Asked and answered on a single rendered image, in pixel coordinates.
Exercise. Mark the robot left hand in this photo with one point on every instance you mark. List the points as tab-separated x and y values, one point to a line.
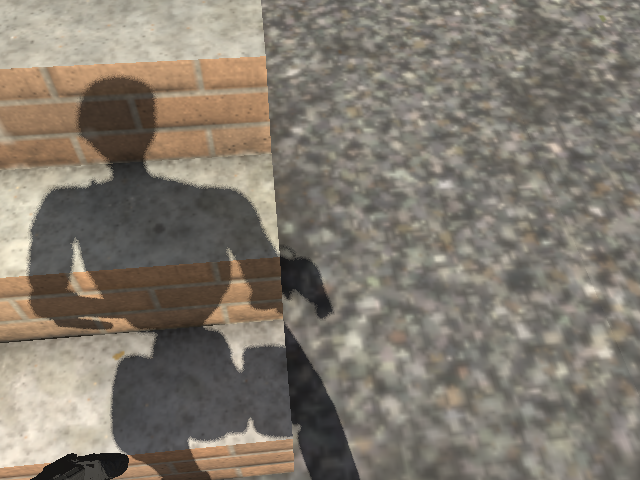
103	466

